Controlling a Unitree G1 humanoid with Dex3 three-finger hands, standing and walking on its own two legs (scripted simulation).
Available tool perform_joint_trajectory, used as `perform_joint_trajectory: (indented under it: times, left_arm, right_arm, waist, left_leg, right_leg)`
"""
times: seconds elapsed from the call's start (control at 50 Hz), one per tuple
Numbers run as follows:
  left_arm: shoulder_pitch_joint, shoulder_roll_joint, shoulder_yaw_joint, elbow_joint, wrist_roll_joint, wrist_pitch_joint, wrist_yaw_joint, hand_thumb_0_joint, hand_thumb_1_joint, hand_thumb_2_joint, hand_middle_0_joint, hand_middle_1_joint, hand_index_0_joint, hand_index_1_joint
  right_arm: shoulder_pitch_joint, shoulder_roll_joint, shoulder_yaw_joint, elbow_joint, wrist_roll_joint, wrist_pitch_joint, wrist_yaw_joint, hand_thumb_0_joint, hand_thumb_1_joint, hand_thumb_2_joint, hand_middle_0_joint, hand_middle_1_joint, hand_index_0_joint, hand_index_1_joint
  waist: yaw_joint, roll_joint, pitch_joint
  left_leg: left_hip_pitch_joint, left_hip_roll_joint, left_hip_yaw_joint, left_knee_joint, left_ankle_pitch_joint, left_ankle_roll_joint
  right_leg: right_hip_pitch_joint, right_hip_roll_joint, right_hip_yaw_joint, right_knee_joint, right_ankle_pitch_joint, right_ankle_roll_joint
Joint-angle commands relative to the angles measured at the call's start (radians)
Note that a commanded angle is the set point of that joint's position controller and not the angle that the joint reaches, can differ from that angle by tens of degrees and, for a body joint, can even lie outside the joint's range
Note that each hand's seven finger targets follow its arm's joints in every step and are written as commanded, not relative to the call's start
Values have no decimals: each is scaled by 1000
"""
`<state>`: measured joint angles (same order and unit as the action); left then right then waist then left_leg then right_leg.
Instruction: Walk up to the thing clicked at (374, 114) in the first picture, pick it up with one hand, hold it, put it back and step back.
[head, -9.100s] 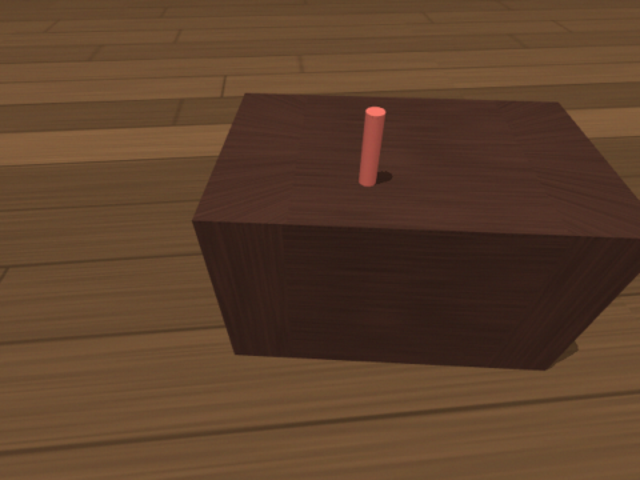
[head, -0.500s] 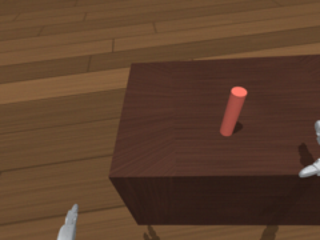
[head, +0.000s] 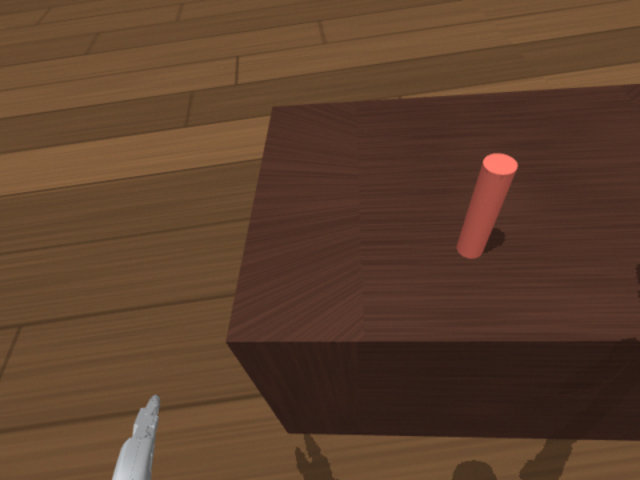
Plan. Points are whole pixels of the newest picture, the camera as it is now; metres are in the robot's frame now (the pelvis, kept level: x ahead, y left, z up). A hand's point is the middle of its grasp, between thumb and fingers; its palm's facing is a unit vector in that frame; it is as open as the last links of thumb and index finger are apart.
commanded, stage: go down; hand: right
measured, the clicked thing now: (483, 211) +0.54 -0.20 +0.00
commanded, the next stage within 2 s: approach in 1.56 s
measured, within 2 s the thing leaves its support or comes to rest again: neither
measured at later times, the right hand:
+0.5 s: hand out of the picture +0.42 -0.38 +0.11, palm faces +0.22 +0.98 +0.00, open 17.7 cm
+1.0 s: hand out of the picture +0.44 -0.39 +0.10, palm faces +0.23 +0.97 +0.01, open 17.6 cm
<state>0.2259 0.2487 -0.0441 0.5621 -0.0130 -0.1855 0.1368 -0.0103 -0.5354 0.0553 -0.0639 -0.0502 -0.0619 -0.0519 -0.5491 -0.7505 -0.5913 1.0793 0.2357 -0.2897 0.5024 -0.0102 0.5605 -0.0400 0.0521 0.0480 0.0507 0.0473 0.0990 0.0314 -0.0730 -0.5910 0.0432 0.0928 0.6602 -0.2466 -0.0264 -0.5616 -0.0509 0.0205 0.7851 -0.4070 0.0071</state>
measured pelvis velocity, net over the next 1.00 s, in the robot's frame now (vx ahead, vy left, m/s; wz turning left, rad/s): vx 0.00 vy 0.00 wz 0.02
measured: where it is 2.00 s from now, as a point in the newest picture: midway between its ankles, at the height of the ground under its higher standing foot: outside the picture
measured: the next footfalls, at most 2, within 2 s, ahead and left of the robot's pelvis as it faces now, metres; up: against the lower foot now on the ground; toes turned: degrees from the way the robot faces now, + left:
none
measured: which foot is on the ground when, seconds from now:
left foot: down 0.00-1.00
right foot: down 0.00-1.00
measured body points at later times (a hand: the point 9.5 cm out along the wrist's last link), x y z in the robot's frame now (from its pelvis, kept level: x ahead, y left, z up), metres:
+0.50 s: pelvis -0.01 +0.00 -0.02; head +0.08 -0.05 +0.42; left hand +0.14 +0.26 -0.07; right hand +0.40 -0.43 +0.11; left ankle +0.04 +0.14 -0.71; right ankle -0.01 -0.12 -0.71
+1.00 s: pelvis +0.00 +0.00 -0.03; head +0.10 -0.05 +0.41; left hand +0.14 +0.26 -0.07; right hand +0.42 -0.44 +0.10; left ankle +0.04 +0.14 -0.71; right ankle -0.01 -0.12 -0.71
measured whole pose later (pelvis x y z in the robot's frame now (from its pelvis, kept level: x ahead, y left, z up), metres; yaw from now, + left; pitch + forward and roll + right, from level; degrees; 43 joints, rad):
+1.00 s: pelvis +0.00 +0.00 -0.03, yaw +1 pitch +18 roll +4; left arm 0.27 0.27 -0.08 0.39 0.01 -0.15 0.11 -0.01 -0.56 0.08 -0.06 -0.05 -0.05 -0.06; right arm -0.80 -0.99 -0.66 1.26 0.12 -0.22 0.54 -0.01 0.57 -0.05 0.05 0.05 0.05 0.05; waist 0.17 0.03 -0.12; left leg -0.84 0.03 0.10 0.83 -0.30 -0.03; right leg -0.82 -0.07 0.04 0.98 -0.48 0.01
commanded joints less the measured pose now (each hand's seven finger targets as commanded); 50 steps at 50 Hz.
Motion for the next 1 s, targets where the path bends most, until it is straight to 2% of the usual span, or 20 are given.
perform_joint_trajectory:
  times: [0.0, 0.1, 0.14, 0.16, 0.2, 0.24, 0.3, 0.38, 0.44, 0.46, 0.56, 0.64, 0.68, 0.72, 0.76, 0.8, 0.88, 0.92, 0.94, 0.98]
  left_arm:
    - [-22, 178, 69, -169, -3, -51, 9, 0, -556, 56, -53, -49, -47, -55]
    - [6, 180, 57, -176, 1, -47, 7, 0, -560, 60, -52, -48, -45, -55]
    - [-16, 163, 35, -197, 0, -46, 3, 0, -566, 64, -52, -49, -44, -57]
    - [-23, 196, 64, -212, 5, -49, 8, 0, -565, 65, -51, -48, -43, -57]
    - [-28, 184, 42, -246, 6, -47, 7, 0, -566, 63, -53, -49, -45, -57]
    - [8, 210, 70, -234, 3, -41, 9, 0, -568, 67, -51, -50, -43, -59]
    - [6, 194, 49, -250, 5, -41, 5, 0, -570, 67, -52, -50, -43, -59]
    - [31, 201, 71, -218, 7, -38, 4, 0, -573, 70, -52, -50, -42, -60]
    - [-3, 195, 60, -271, 8, -39, 1, 0, -583, 77, -52, -48, -39, -61]
    - [22, 221, 83, -265, 8, -37, 5, 0, -580, 76, -50, -47, -38, -60]
    - [1, 202, 57, -288, 6, -34, 1, 0, -581, 75, -52, -48, -39, -61]
    - [66, 210, 73, -251, 11, -23, 0, 0, -577, 73, -51, -48, -41, -59]
    - [30, 220, 78, -306, 14, -28, 0, 0, -582, 74, -52, -47, -40, -60]
    - [59, 217, 79, -253, 15, -18, -2, 0, -579, 74, -52, -48, -41, -60]
    - [46, 200, 60, -241, 16, -19, -8, 0, -573, 70, -51, -48, -42, -59]
    - [-12, 206, 58, -350, 16, -27, -5, 0, -575, 70, -53, -48, -43, -59]
    - [75, 196, 47, -259, 15, -12, -9, 0, -566, 65, -50, -49, -43, -57]
    - [21, 234, 82, -340, 21, -19, -7, 0, -573, 65, -54, -47, -45, -57]
    - [33, 236, 83, -343, 21, -16, -6, 0, -575, 68, -54, -47, -44, -58]
    - [85, 206, 71, -274, 19, -7, -14, 0, -567, 65, -53, -49, -45, -57]
  right_arm:
    - [-379, -411, -67, -182, 17, -57, 12, 0, 597, -40, 45, 53, 49, 53]
    - [-421, -460, -84, -136, 3, -46, 17, 0, 599, -38, 46, 53, 49, 53]
    - [-418, -468, -82, -118, -9, -39, 18, 0, 611, -38, 43, 53, 48, 53]
    - [-426, -473, -76, -113, -12, -38, 20, 0, 608, -40, 44, 53, 49, 53]
    - [-452, -494, -85, -123, -18, -38, 18, 0, 592, -39, 48, 52, 52, 52]
    - [-447, -504, -85, -98, -20, -28, 21, 0, 597, -37, 47, 51, 51, 51]
    - [-479, -522, -86, -124, -26, -27, 17, 0, 585, -35, 52, 50, 54, 50]
    - [-476, -519, -79, -87, -32, -15, 24, 0, 578, -41, 51, 50, 53, 50]
    - [-511, -527, -81, -107, -37, -12, 25, 0, 581, -45, 48, 52, 52, 52]
    - [-509, -543, -89, -92, -37, -9, 29, 0, 591, -41, 49, 52, 52, 51]
    - [-529, -555, -84, -100, -42, -2, 33, 0, 562, -43, 54, 50, 55, 50]
    - [-509, -574, -97, -63, -50, 8, 33, 0, 571, -44, 52, 51, 54, 51]
    - [-564, -596, -107, -117, -53, 0, 31, 0, 574, -48, 50, 53, 53, 53]
    - [-539, -607, -114, -70, -56, 4, 29, 0, 579, -46, 49, 52, 52, 52]
    - [-501, -564, -83, 0, -64, 14, 34, 0, 583, -46, 51, 53, 54, 53]
    - [-622, -620, -108, -127, -69, -8, 25, 0, 575, -49, 49, 54, 52, 53]
    - [-497, -579, -86, 56, -68, 22, 40, 0, 572, -45, 53, 53, 54, 53]
    - [-616, -650, -116, -73, -81, 0, 30, 0, 553, -53, 54, 54, 56, 54]
    - [-628, -669, -120, -67, -83, 0, 28, 0, 584, -53, 47, 56, 52, 56]
    - [-558, -607, -95, 18, -81, 12, 32, 0, 563, -53, 51, 55, 55, 55]
  waist:
    - [2, -200, -357]
    - [-5, -221, -374]
    - [-8, -214, -359]
    - [8, -211, -378]
    - [-1, -223, -413]
    - [10, -215, -398]
    - [8, -250, -389]
    - [19, -249, -376]
    - [22, -245, -440]
    - [30, -236, -434]
    - [26, -255, -442]
    - [23, -269, -421]
    - [32, -281, -492]
    - [26, -289, -431]
    - [29, -263, -385]
    - [36, -286, -517]
    - [45, -261, -393]
    - [43, -288, -514]
    - [44, -300, -499]
    - [43, -295, -403]
  left_leg:
    - [165, -35, -39, -11, 162, 42]
    - [129, -38, -38, 9, 153, 47]
    - [136, -33, -46, 13, 140, 46]
    - [124, -38, -41, 18, 130, 47]
    - [134, -38, -43, 25, 141, 46]
    - [102, -45, -35, 35, 139, 48]
    - [68, -45, -35, 37, 110, 50]
    - [33, -44, -37, 57, 119, 48]
    - [45, -44, -39, 72, 149, 48]
    - [33, -47, -33, 73, 141, 48]
    - [22, -45, -36, 82, 132, 48]
    - [-9, -48, -32, 96, 137, 52]
    - [-6, -49, -34, 106, 167, 52]
    - [-29, -47, -34, 105, 149, 53]
    - [-48, -52, -29, 112, 130, 54]
    - [4, -46, -38, 112, 136, 53]
    - [-47, -50, -30, 117, 156, 50]
    - [-24, -48, -34, 127, 173, 53]
    - [-18, -50, -31, 126, 158, 53]
    - [-57, -53, -26, 131, 123, 54]
  right_leg:
    - [111, 31, 24, -92, 345, 3]
    - [98, 30, 24, -63, 373, 6]
    - [48, 37, 17, -59, 306, -3]
    - [57, 31, 23, -62, 305, 1]
    - [74, 32, 21, -49, 319, 2]
    - [69, 28, 29, -45, 350, 4]
    - [73, 26, 28, -39, 321, 6]
    - [52, 27, 28, -17, 320, 5]
    - [65, 25, 33, 5, 373, 4]
    - [66, 21, 38, 5, 384, 7]
    - [51, 26, 34, 12, 334, 2]
    - [43, 21, 39, 29, 396, 7]
    - [90, 15, 43, 50, 470, 9]
    - [59, 19, 39, 54, 451, 8]
    - [10, 17, 44, 45, 408, 9]
    - [57, 18, 41, 49, 377, 3]
    - [7, 19, 42, 62, 428, 7]
    - [63, 16, 44, 75, 453, 6]
    - [49, 18, 43, 69, 427, 7]
    - [-4, 19, 44, 63, 387, 9]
